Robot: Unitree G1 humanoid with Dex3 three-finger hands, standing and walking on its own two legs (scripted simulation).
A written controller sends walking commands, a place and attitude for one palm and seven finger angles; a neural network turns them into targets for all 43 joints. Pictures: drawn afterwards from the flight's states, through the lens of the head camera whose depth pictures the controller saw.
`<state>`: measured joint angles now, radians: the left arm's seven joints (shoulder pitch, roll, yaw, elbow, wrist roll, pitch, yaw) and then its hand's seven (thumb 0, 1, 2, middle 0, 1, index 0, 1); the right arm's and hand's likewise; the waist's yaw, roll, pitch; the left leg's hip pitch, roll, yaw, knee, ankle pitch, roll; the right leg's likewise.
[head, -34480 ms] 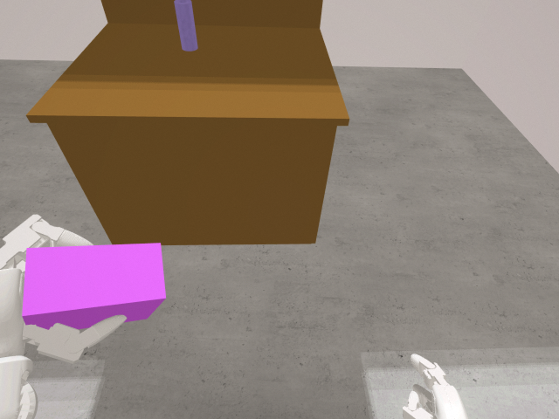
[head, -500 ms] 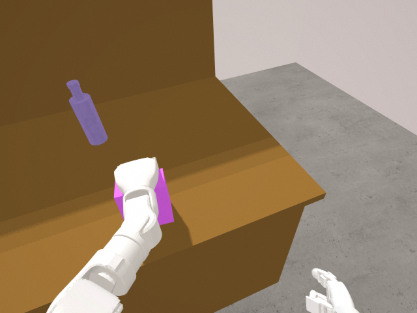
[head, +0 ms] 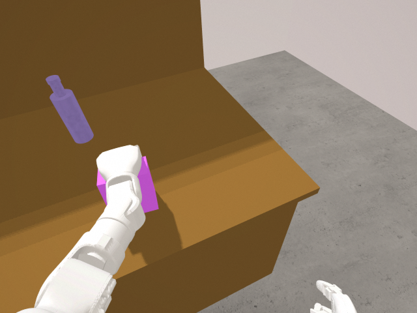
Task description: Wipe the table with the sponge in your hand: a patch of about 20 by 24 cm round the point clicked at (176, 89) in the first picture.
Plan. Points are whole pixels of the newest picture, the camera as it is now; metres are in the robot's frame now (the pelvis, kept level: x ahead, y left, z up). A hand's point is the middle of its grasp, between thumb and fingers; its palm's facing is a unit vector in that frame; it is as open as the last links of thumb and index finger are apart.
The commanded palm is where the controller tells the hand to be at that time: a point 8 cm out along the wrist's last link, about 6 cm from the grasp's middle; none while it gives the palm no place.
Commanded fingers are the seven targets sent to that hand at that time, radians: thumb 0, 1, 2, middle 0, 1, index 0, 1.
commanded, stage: wipe forward along the third lane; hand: left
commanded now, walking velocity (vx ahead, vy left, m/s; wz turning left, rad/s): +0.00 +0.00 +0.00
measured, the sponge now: (131, 194) +0.38 +0.21 +0.00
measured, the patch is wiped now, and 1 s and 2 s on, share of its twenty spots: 0.95 0.95 0.95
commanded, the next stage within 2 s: wipe back along the third lane in 0.58 s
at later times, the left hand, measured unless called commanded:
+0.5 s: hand (122, 162) +0.43 +0.24 +0.05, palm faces -0.07 -0.02 -1.00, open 10.2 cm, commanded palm +0.41 +0.23 +0.08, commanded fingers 0.00 0.10 1.30 -1.20 -1.60 -1.20 -1.60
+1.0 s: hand (117, 160) +0.44 +0.25 +0.05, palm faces -0.01 -0.02 -1.00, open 10.2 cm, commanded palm +0.39 +0.24 +0.08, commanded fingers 0.00 0.10 1.30 -1.20 -1.60 -1.20 -1.60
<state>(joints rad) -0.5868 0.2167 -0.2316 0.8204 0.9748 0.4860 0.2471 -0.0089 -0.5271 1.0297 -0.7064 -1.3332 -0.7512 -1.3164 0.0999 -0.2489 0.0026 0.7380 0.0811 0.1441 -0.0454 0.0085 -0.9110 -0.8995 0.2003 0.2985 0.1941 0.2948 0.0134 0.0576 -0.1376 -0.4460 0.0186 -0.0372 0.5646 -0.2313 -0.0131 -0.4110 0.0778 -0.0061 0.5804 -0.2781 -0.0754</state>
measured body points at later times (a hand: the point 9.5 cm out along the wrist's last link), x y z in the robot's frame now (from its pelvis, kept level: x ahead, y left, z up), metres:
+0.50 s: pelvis +0.01 +0.02 +0.00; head +0.03 +0.01 +0.45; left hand +0.43 +0.23 +0.10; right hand +0.13 -0.23 -0.13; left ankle +0.03 +0.15 -0.73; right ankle +0.01 -0.07 -0.73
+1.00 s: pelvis +0.02 +0.05 +0.00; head +0.04 +0.05 +0.45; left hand +0.44 +0.25 +0.10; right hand +0.12 -0.20 -0.13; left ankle +0.03 +0.15 -0.73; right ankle +0.01 -0.07 -0.73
